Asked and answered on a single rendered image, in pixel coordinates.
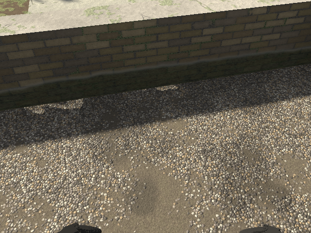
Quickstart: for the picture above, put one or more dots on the robot left hand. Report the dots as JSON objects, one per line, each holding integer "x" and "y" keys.
{"x": 76, "y": 228}

